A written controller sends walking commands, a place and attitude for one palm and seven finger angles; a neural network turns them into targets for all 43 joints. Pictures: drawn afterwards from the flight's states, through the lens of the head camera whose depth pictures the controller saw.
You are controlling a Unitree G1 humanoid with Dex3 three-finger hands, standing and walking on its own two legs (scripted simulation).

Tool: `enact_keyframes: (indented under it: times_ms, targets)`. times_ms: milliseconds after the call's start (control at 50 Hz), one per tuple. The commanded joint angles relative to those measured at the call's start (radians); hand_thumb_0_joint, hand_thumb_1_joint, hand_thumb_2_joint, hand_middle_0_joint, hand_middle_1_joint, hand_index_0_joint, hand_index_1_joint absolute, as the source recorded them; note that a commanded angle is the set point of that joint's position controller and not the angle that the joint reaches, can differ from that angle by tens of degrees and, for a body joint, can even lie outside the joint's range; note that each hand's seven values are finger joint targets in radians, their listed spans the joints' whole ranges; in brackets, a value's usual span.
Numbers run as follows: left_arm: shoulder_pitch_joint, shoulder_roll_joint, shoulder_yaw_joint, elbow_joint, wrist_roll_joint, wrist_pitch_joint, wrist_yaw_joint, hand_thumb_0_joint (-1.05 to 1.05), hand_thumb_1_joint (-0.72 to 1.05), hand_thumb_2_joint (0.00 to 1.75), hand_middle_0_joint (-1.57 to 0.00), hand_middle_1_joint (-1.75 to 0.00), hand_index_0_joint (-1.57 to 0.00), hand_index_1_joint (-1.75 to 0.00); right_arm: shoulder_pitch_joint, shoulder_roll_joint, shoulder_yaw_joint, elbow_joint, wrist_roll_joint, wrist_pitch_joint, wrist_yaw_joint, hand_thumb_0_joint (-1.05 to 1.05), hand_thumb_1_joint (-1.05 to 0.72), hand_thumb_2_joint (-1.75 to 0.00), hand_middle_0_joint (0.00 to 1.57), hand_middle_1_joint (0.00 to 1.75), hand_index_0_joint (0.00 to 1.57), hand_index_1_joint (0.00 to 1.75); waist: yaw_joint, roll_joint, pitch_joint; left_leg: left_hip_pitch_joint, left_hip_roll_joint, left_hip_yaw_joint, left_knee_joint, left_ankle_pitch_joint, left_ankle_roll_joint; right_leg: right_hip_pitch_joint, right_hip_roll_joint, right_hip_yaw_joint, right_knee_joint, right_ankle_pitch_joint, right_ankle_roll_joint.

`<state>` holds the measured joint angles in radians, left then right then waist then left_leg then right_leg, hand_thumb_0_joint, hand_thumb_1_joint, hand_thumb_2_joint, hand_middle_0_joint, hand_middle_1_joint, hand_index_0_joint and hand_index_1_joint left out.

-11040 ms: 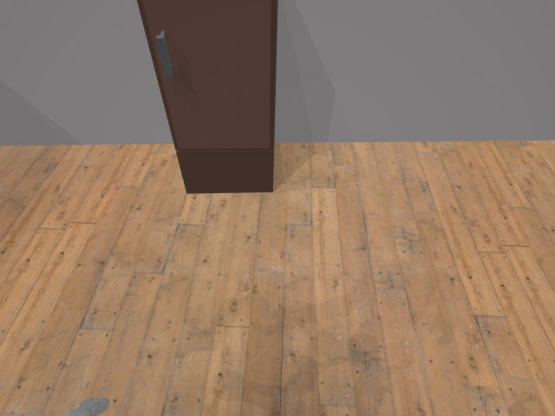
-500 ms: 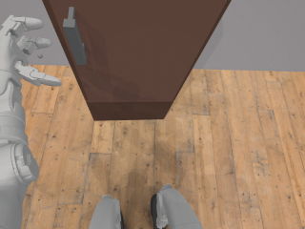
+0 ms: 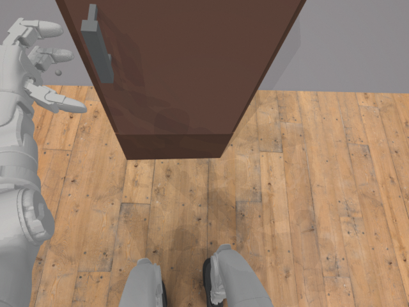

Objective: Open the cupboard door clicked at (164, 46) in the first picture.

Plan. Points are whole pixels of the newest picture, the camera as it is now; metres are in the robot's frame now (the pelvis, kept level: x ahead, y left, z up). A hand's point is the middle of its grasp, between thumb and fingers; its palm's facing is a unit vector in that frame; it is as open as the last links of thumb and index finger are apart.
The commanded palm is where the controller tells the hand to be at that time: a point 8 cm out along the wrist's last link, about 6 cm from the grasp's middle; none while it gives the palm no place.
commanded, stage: slide the fingers in behind the handle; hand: left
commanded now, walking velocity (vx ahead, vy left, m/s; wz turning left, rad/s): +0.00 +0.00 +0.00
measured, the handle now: (100, 46) +0.58 +0.15 +0.06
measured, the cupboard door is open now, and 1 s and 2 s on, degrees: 0 0 0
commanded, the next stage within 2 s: close the thumb around the handle in 1.50 s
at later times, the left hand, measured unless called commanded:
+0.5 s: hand (83, 71) +0.53 +0.18 +0.05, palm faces -0.04 -1.00 -0.02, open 14.0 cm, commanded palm +0.51 +0.21 +0.05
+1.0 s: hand (104, 72) +0.53 +0.14 +0.05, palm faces -0.04 -1.00 -0.02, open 14.0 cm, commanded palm +0.50 +0.18 +0.05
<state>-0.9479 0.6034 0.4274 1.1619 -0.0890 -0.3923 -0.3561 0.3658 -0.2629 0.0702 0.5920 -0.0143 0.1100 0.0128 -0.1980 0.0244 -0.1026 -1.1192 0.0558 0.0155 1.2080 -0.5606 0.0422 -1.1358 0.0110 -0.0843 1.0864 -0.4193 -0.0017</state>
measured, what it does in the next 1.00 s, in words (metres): stands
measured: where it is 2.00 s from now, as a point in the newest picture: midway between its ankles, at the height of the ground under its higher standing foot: outside the picture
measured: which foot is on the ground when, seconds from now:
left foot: down 0.00-1.00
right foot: down 0.00-1.00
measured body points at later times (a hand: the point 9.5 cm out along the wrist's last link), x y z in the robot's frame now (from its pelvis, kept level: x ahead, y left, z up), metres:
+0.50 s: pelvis +0.00 +0.00 +0.00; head +0.17 +0.03 +0.42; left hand +0.53 +0.23 +0.05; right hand +0.00 -0.26 -0.11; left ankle -0.01 +0.09 -0.64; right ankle +0.04 -0.13 -0.64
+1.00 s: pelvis +0.00 -0.01 +0.00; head +0.16 +0.02 +0.42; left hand +0.52 +0.20 +0.06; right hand +0.01 -0.27 -0.11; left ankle -0.01 +0.09 -0.64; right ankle +0.04 -0.13 -0.64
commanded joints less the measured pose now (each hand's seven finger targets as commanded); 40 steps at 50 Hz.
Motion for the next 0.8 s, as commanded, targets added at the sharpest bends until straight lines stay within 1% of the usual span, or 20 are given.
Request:
enact_keyframes:
  times_ms: [0, 80, 100, 120, 200, 260, 300, 320, 400, 420, 440, 460, 500, 520, 560, 580, 640, 680, 740, 780]
  targets:
    - [-0.457, 0.209, -0.001, -0.180, -0.010, -0.054, 0.014, 0.00, -0.50, 0.30, -0.30, -1.20, -0.30, -1.20, 0.197, -0.204, -0.080, -0.024, -0.006, -0.022, -0.019, 0.00, -0.90, -0.90, 0.20, 0.30, 0.20, 0.30, -0.037, 0.168, -0.512, 0.375, -0.019, -0.096, -0.139, 0.451, -0.020, 0.228, 0.033, 0.038, -0.090, 0.236, -0.020]
    - [-0.429, 0.252, 0.041, -0.196, 0.000, -0.080, 0.034, 0.00, -0.50, 0.30, -0.30, -1.20, -0.30, -1.20, 0.202, -0.202, -0.081, -0.031, -0.013, -0.029, -0.014, 0.00, -0.90, -0.90, 0.20, 0.30, 0.20, 0.30, -0.012, 0.186, -0.579, 0.388, -0.024, -0.090, -0.131, 0.494, -0.023, 0.271, 0.033, 0.045, -0.078, 0.276, -0.024]
    - [-0.431, 0.222, 0.015, -0.185, 0.001, -0.078, 0.034, 0.00, -0.50, 0.30, -0.30, -1.20, -0.30, -1.20, 0.198, -0.198, -0.078, -0.030, -0.012, -0.029, -0.011, 0.00, -0.90, -0.90, 0.20, 0.30, 0.20, 0.30, -0.024, 0.174, -0.549, 0.373, -0.023, -0.087, -0.131, 0.479, -0.021, 0.263, 0.034, 0.044, -0.081, 0.271, -0.022]
    - [-0.424, 0.235, 0.026, -0.176, 0.006, -0.075, 0.038, 0.00, -0.50, 0.30, -0.30, -1.20, -0.30, -1.20, 0.200, -0.200, -0.078, -0.030, -0.013, -0.026, -0.010, 0.00, -0.90, -0.90, 0.20, 0.30, 0.20, 0.30, -0.018, 0.171, -0.535, 0.358, -0.023, -0.086, -0.133, 0.475, -0.020, 0.270, 0.033, 0.044, -0.081, 0.270, -0.022]
    - [-0.456, 0.195, -0.007, -0.190, 0.010, -0.072, 0.051, 0.00, -0.50, 0.30, -0.30, -1.20, -0.30, -1.20, 0.198, -0.200, -0.080, -0.034, -0.013, -0.022, -0.008, 0.00, -0.90, -0.90, 0.20, 0.30, 0.20, 0.30, -0.031, 0.187, -0.529, 0.388, -0.020, -0.095, -0.137, 0.471, -0.024, 0.227, 0.032, 0.037, -0.079, 0.246, -0.022]
    - [-0.455, 0.225, 0.027, -0.229, 0.007, -0.085, 0.068, 0.00, -0.50, 0.30, -0.30, -1.20, -0.30, -1.20, 0.208, -0.203, -0.084, -0.036, -0.017, -0.022, -0.007, 0.00, -0.90, -0.90, 0.20, 0.30, 0.20, 0.30, -0.018, 0.192, -0.598, 0.421, -0.019, -0.100, -0.130, 0.537, -0.028, 0.256, 0.033, 0.038, -0.067, 0.295, -0.023]
    - [-0.440, 0.171, -0.007, -0.222, 0.008, -0.086, 0.075, 0.00, -0.50, 0.30, -0.30, -1.20, -0.30, -1.20, 0.203, -0.197, -0.085, -0.034, -0.017, -0.022, -0.001, 0.00, -0.90, -0.90, 0.20, 0.30, 0.20, 0.30, -0.020, 0.201, -0.577, 0.429, -0.019, -0.098, -0.131, 0.533, -0.030, 0.238, 0.033, 0.036, -0.073, 0.284, -0.023]
    - [-0.444, 0.165, -0.010, -0.212, 0.010, -0.082, 0.081, 0.00, -0.50, 0.30, -0.30, -1.20, -0.30, -1.20, 0.205, -0.197, -0.086, -0.031, -0.017, -0.021, 0.000, 0.00, -0.90, -0.90, 0.20, 0.30, 0.20, 0.30, -0.028, 0.168, -0.561, 0.408, -0.019, -0.096, -0.131, 0.518, -0.027, 0.247, 0.033, 0.036, -0.075, 0.285, -0.020]
    - [-0.448, 0.168, -0.003, -0.241, 0.012, -0.087, 0.096, 0.00, -0.50, 0.30, -0.30, -1.20, -0.30, -1.20, 0.206, -0.197, -0.090, -0.030, -0.018, -0.019, 0.001, 0.00, -0.90, -0.90, 0.20, 0.30, 0.20, 0.30, -0.020, 0.179, -0.587, 0.425, -0.020, -0.096, -0.133, 0.533, -0.029, 0.261, 0.032, 0.037, -0.074, 0.299, -0.021]
    - [-0.429, 0.149, -0.016, -0.227, 0.014, -0.087, 0.100, 0.00, -0.50, 0.30, -0.30, -1.20, -0.30, -1.20, 0.204, -0.193, -0.089, -0.034, -0.017, -0.018, 0.002, 0.00, -0.90, -0.90, 0.20, 0.30, 0.20, 0.30, -0.014, 0.176, -0.575, 0.419, -0.023, -0.094, -0.139, 0.523, -0.029, 0.268, 0.033, 0.038, -0.077, 0.293, -0.023]
    - [-0.445, 0.122, -0.033, -0.248, 0.008, -0.093, 0.102, 0.00, -0.50, 0.30, -0.30, -1.20, -0.30, -1.20, 0.205, -0.191, -0.090, -0.034, -0.019, -0.021, 0.003, 0.00, -0.90, -0.90, 0.20, 0.30, 0.20, 0.30, -0.024, 0.189, -0.580, 0.438, -0.022, -0.094, -0.136, 0.542, -0.028, 0.257, 0.034, 0.036, -0.076, 0.306, -0.024]
    - [-0.423, 0.134, -0.018, -0.244, 0.009, -0.095, 0.107, 0.00, -0.50, 0.30, -0.30, -1.20, -0.30, -1.20, 0.208, -0.192, -0.092, -0.030, -0.019, -0.020, 0.004, 0.00, -0.90, -0.90, 0.20, 0.30, 0.20, 0.30, -0.013, 0.180, -0.585, 0.449, -0.020, -0.098, -0.140, 0.561, -0.033, 0.262, 0.033, 0.034, -0.078, 0.310, -0.023]
    - [-0.425, 0.101, -0.042, -0.230, 0.009, -0.093, 0.114, 0.00, -0.50, 0.30, -0.30, -1.20, -0.30, -1.20, 0.202, -0.188, -0.091, -0.032, -0.019, -0.019, 0.006, 0.00, -0.90, -0.90, 0.20, 0.30, 0.20, 0.30, -0.022, 0.151, -0.563, 0.416, -0.023, -0.091, -0.141, 0.527, -0.029, 0.271, 0.033, 0.036, -0.080, 0.305, -0.020]
    - [-0.423, 0.103, -0.037, -0.215, 0.012, -0.093, 0.120, 0.00, -0.50, 0.30, -0.30, -1.20, -0.30, -1.20, 0.203, -0.188, -0.092, -0.029, -0.019, -0.018, 0.005, 0.00, -0.90, -0.90, 0.20, 0.30, 0.20, 0.30, -0.025, 0.144, -0.540, 0.404, -0.024, -0.088, -0.143, 0.516, -0.028, 0.271, 0.032, 0.037, -0.084, 0.302, -0.020]
    - [-0.418, 0.113, -0.026, -0.227, 0.014, -0.103, 0.127, 0.00, -0.50, 0.30, -0.30, -1.20, -0.30, -1.20, 0.205, -0.188, -0.092, -0.031, -0.020, -0.019, 0.006, 0.00, -0.90, -0.90, 0.20, 0.30, 0.20, 0.30, -0.013, 0.160, -0.571, 0.423, -0.024, -0.089, -0.141, 0.541, -0.030, 0.276, 0.032, 0.038, -0.076, 0.315, -0.023]
    - [-0.421, 0.082, -0.050, -0.208, 0.015, -0.101, 0.129, 0.00, -0.50, 0.30, -0.30, -1.20, -0.30, -1.20, 0.199, -0.184, -0.091, -0.030, -0.019, -0.019, 0.007, 0.00, -0.90, -0.90, 0.20, 0.30, 0.20, 0.30, -0.023, 0.145, -0.544, 0.408, -0.026, -0.086, -0.142, 0.517, -0.029, 0.269, 0.032, 0.038, -0.082, 0.303, -0.021]
    - [-0.448, 0.071, -0.056, -0.207, 0.017, -0.112, 0.142, 0.00, -0.50, 0.30, -0.30, -1.20, -0.30, -1.20, 0.199, -0.183, -0.092, -0.029, -0.021, -0.024, 0.006, 0.00, -0.90, -0.90, 0.20, 0.30, 0.20, 0.30, -0.031, 0.139, -0.523, 0.397, -0.030, -0.085, -0.143, 0.489, -0.024, 0.264, 0.031, 0.039, -0.082, 0.290, -0.024]
    - [-0.428, 0.072, -0.048, -0.210, 0.020, -0.117, 0.149, 0.00, -0.50, 0.30, -0.30, -1.20, -0.30, -1.20, 0.195, -0.182, -0.093, -0.032, -0.023, -0.024, 0.009, 0.00, -0.90, -0.90, 0.20, 0.30, 0.20, 0.30, -0.016, 0.149, -0.559, 0.403, -0.031, -0.083, -0.139, 0.502, -0.028, 0.274, 0.029, 0.041, -0.077, 0.298, -0.022]
    - [-0.437, 0.050, -0.068, -0.187, 0.021, -0.115, 0.155, 0.00, -0.50, 0.30, -0.30, -1.20, -0.30, -1.20, 0.197, -0.180, -0.091, -0.031, -0.022, -0.025, 0.008, 0.00, -0.90, -0.90, 0.20, 0.30, 0.20, 0.30, -0.033, 0.127, -0.527, 0.374, -0.033, -0.077, -0.136, 0.490, -0.022, 0.278, 0.030, 0.044, -0.076, 0.310, -0.022]
    - [-0.450, 0.062, -0.065, -0.207, 0.030, -0.121, 0.159, 0.00, -0.50, 0.30, -0.30, -1.20, -0.30, -1.20, 0.192, -0.180, -0.093, -0.033, -0.023, -0.024, 0.009, 0.00, -0.90, -0.90, 0.20, 0.30, 0.20, 0.30, -0.021, 0.151, -0.558, 0.387, -0.033, -0.083, -0.136, 0.492, -0.028, 0.277, 0.028, 0.044, -0.069, 0.303, -0.022]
